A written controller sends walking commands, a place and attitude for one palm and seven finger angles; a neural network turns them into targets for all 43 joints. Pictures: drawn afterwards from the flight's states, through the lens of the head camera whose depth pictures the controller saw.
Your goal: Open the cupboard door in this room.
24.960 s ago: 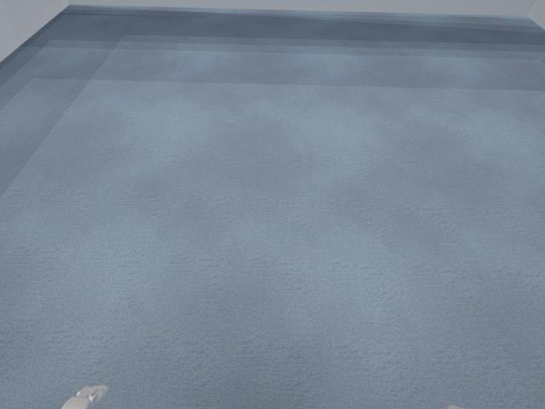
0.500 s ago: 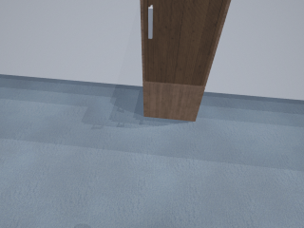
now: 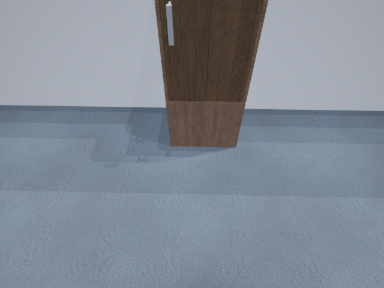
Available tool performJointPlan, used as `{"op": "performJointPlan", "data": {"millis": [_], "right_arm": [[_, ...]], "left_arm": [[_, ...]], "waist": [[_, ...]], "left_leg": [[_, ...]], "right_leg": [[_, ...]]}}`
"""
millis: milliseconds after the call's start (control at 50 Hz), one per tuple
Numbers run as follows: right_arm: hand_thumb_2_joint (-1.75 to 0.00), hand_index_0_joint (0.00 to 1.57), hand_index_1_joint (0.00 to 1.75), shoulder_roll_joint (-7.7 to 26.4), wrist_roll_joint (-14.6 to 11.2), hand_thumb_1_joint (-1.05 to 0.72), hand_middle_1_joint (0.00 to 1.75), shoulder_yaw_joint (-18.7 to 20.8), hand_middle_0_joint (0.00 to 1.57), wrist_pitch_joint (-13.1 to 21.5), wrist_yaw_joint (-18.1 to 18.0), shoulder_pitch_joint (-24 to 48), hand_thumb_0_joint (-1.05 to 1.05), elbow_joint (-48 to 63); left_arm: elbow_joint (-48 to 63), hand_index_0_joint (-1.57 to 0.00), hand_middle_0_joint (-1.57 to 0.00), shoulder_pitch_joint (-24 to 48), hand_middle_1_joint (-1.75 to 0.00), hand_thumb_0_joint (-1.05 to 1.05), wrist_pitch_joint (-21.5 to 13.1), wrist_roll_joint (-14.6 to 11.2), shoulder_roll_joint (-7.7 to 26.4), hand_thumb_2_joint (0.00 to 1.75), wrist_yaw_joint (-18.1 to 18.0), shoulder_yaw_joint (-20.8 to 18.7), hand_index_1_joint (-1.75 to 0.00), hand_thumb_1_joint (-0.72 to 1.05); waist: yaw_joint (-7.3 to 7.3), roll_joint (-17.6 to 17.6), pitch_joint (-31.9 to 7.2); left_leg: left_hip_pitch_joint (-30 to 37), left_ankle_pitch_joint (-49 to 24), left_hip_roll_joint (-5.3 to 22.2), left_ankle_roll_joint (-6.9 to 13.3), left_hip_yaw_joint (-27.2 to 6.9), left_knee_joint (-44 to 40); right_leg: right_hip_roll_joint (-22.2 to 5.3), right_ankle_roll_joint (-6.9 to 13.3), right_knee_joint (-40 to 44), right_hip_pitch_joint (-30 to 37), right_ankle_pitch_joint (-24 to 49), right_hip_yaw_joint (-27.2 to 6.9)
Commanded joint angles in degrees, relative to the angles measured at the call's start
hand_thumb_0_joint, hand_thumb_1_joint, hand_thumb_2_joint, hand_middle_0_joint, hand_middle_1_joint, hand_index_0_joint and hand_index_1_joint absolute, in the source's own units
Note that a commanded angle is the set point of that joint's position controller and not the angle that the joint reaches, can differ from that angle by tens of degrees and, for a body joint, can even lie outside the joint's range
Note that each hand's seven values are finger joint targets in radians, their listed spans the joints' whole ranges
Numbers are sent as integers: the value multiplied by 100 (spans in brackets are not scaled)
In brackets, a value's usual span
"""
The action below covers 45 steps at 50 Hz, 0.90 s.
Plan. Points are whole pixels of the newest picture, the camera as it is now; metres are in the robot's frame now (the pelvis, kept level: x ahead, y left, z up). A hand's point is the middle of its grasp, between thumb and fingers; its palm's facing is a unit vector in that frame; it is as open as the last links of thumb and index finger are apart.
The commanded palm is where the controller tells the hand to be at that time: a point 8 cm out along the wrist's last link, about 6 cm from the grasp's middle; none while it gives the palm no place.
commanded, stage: walk to a spot facing it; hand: left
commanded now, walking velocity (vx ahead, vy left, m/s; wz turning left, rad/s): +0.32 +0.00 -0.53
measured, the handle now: (170, 23) +1.06 +0.16 +0.08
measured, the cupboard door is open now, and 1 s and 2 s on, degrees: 0 0 0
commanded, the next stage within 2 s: turn to face it in 0.38 s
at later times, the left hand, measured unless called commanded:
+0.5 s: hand out of the picture +0.13 +0.16 -0.17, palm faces -0.07 -0.98 -0.16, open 7.4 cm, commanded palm none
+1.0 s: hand (137, 201) +0.37 +0.20 -0.16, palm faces -0.09 -0.98 -0.20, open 7.4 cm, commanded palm none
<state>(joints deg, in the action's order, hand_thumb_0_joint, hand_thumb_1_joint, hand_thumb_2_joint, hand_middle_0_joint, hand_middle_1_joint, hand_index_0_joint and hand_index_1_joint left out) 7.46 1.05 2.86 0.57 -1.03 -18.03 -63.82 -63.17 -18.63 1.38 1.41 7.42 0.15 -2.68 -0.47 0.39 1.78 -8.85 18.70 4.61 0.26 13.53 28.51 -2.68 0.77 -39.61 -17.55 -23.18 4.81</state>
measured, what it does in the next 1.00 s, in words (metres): walks ahead: left foot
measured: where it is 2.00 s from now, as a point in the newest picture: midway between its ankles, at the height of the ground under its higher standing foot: (199, 256)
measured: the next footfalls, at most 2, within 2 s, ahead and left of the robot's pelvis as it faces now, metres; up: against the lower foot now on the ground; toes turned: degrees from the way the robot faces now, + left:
left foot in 0.58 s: +0.32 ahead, +0.09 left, +0.00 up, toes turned -2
right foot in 1.14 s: +0.28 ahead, -0.11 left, +0.00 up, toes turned -7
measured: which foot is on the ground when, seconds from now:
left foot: down 0.00-0.16, up 0.18-0.56, down 0.58-1.00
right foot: down 0.00-0.60, up 0.62-1.00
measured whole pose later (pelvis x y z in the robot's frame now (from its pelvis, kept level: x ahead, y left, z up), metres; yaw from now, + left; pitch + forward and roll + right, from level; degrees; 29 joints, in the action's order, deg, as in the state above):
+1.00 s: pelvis +0.25 +0.03 +0.01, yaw -5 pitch +0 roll +0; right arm 8.4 1.0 2.1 0.4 -1.0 -16.1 -63.5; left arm -59.4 -5.1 1.0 0.7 10.6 -1.6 -2.2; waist 1.9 -1.2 3.3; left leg -13.2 10.4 -3.3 5.2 4.7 23.5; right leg -4.2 -3.6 -47.8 -21.5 -23.9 1.9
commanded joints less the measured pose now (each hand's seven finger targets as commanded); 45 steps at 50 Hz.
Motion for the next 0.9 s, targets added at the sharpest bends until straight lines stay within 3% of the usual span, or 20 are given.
{"op": "performJointPlan", "data": {"millis": [0,80,100,120,140,160,200,220,280,400,480,520,540,560,580,600,640,680,760,880], "right_arm": [[-90,20,30,1065,96,-90,30,264,20,174,-69,-396,0,237],[-90,20,30,1138,101,-90,30,263,20,177,-37,207,0,447],[-90,20,30,1107,69,-90,30,259,20,176,-4,392,0,516],[-90,20,30,826,-12,-90,30,187,20,179,45,541,0,728],[-90,20,30,652,-19,-90,30,110,20,154,96,1118,0,1144],[-90,20,30,756,-27,-90,30,137,20,132,99,1249,0,1191],[-90,20,30,836,47,-90,30,191,20,123,138,1233,0,1110],[-90,20,30,814,81,-90,30,194,20,118,158,1058,0,969],[-90,20,30,717,84,-90,30,154,20,67,185,777,0,858],[-90,20,30,611,24,-90,30,60,20,83,223,1406,0,1139],[-90,20,30,577,-13,-90,30,8,20,176,218,1593,0,1194],[-90,20,30,667,-5,-90,30,4,20,243,157,939,0,899],[-90,20,30,869,14,-90,30,25,20,296,122,332,0,668],[-90,20,30,1321,60,-90,30,107,20,346,81,-286,0,526],[-90,20,30,1688,43,-90,30,183,20,274,60,-629,0,437],[-90,20,30,1659,-4,-90,30,137,20,193,-20,-501,0,384],[-90,20,30,1174,17,-90,30,45,20,171,-51,87,0,484],[-90,20,30,880,-7,-90,30,-39,20,245,-63,277,0,440],[-90,20,30,868,-27,-90,30,24,20,252,-84,230,0,408],[-90,20,30,948,4,-90,30,82,20,138,-73,90,0,317]], "left_arm": [[877,-20,-20,780,-30,0,-158,39,254,90,122,-151,-30,90],[645,-20,-20,-120,-30,0,-203,29,280,90,160,-207,-30,90],[432,-20,-20,-811,-30,0,-232,38,459,90,133,-248,-30,90],[254,-20,-20,-1424,-30,0,-310,61,1062,90,59,-333,-30,90],[168,-20,-20,-1746,-30,0,-327,-41,1467,90,-24,-375,-30,90],[288,-20,-20,-1451,-30,0,-344,-88,1482,90,-93,-368,-30,90],[515,-20,-20,-586,-30,0,-381,-42,1238,90,-93,-307,-30,90],[566,-20,-20,-372,-30,0,-412,-32,1052,90,-101,-254,-30,90],[547,-20,-20,-261,-30,0,-515,-8,1034,90,-77,-196,-30,90],[339,-20,-20,-484,-30,0,-577,-9,1053,90,-72,-134,-30,90],[278,-20,-20,-373,-30,0,-511,-11,1147,90,-102,-155,-30,90],[201,-20,-20,-186,-30,0,-491,-44,1102,90,-139,-134,-30,90],[201,-20,-20,-208,-30,0,-477,-66,1017,90,-159,-111,-30,90],[197,-20,-20,-538,-30,0,-456,-93,820,90,-156,-75,-30,90],[196,-20,-20,-755,-30,0,-453,-127,593,90,-139,1,-30,90],[180,-20,-20,-674,-30,0,-382,-104,564,90,-215,43,-30,90],[204,-20,-20,-14,-30,0,-360,-79,596,90,-178,33,-30,90],[150,-20,-20,89,-30,0,-309,-76,468,90,-136,58,-30,90],[176,-20,-20,128,-30,0,-157,-50,486,90,-152,28,-30,90],[425,-20,-20,737,-30,0,-44,-36,565,90,-172,25,-30,90]], "waist": [[262,701,734],[-232,128,199],[-585,-390,-2],[-859,-1911,-95],[-963,-2328,156],[-785,-1477,268],[-394,-776,546],[-253,-335,342],[-52,-430,109],[-161,-644,251],[-214,-828,216],[95,-669,-88],[288,-265,-457],[388,700,-1122],[402,1617,-1378],[365,1873,-1471],[219,1043,-461],[41,590,-434],[-32,404,-674],[57,484,-398]], "left_leg": [[259,1291,2037,926,-1782,-1878],[-408,603,1566,472,-624,-670],[-893,460,1234,271,-266,394],[-2104,720,543,-38,260,2287],[-3298,1834,-52,-203,-234,3661],[-3412,1432,153,-156,-931,4173],[-3464,389,386,-153,-1281,4335],[-3117,32,446,-212,-1249,4102],[-2697,-377,388,-344,-1117,3518],[-2645,-577,235,-403,-932,2167],[-1735,-597,2,-277,-754,1032],[-772,-1191,-130,-226,-670,152],[115,-1776,-41,-179,-805,-261],[1416,-3434,935,197,-1824,-124],[1941,-4946,2004,863,-2909,-310],[1666,-4679,2071,987,-3175,-667],[466,-4120,1657,1158,-2818,-854],[222,-4269,1224,916,-2184,-957],[228,-4094,1010,868,-2045,-1103],[168,-3292,970,954,-2336,-1187]], "right_leg": [[-368,-5,-1059,-1740,-395,-6],[-58,-19,328,208,360,448],[86,56,861,1115,679,433],[-878,440,1907,1944,-120,-1294],[-1894,985,2846,1977,76,-3505],[-2121,1259,3123,1504,-709,-3927],[-1872,1125,3098,919,-1538,-3337],[-1631,981,2978,850,-941,-2761],[-1242,836,2810,854,758,-1761],[-1082,873,2624,1254,2530,-1206],[-1046,712,2244,1225,3151,-992],[-805,455,1597,1273,3525,-658],[-615,279,835,1134,3367,-480],[-190,9,-251,262,1871,-174],[276,-152,-1564,-543,-1237,95],[174,-168,-2193,-676,-1514,-400],[-203,-221,-2369,-850,-976,-474],[-326,-309,-1895,-567,-459,-435],[-276,-417,-1608,-435,79,-383],[-236,-452,-1207,-625,54,-372]]}}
